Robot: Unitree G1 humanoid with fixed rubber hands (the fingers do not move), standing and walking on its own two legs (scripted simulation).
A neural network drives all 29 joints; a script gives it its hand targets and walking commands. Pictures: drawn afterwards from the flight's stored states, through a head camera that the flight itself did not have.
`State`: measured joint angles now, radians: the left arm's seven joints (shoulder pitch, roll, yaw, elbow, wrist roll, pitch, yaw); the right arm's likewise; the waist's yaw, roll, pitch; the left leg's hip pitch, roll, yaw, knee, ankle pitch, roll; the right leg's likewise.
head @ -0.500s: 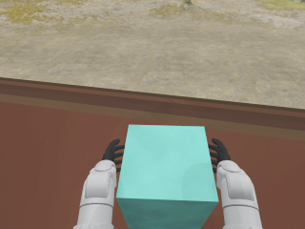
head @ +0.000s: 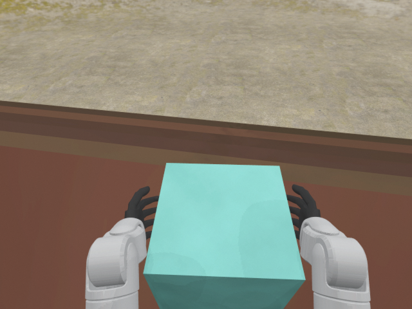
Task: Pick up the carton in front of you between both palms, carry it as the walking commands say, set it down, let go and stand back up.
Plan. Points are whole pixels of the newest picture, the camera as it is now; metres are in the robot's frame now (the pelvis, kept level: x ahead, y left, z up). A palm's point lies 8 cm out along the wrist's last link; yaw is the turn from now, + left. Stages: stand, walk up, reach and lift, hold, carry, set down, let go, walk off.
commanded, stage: carry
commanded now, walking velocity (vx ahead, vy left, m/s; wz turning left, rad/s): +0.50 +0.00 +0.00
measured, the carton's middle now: (220, 246) +0.26 +0.01 +0.01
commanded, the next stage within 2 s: none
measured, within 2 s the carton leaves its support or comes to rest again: neither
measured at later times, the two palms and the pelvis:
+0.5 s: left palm (180, 123) +0.56 +0.11 +0.07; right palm (292, 118) +0.59 -0.19 +0.07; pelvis +0.31 -0.06 +0.01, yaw +3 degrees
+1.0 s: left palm (183, 55) +0.94 +0.14 +0.09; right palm (267, 53) +0.93 -0.16 +0.10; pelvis +0.64 -0.01 +0.00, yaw +0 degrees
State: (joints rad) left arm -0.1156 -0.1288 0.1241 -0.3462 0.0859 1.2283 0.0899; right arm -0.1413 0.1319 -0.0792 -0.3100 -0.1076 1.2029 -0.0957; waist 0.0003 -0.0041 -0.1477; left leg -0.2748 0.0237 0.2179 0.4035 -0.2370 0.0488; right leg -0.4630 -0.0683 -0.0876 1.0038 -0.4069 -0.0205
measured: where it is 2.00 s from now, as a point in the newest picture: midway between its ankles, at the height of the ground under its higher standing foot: (225, 170)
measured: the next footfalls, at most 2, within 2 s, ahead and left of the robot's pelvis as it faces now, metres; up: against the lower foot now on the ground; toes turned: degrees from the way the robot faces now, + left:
right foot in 0.26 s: +0.34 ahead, -0.13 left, +0.00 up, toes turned -11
left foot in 0.74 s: +0.66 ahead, +0.07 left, +0.00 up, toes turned +13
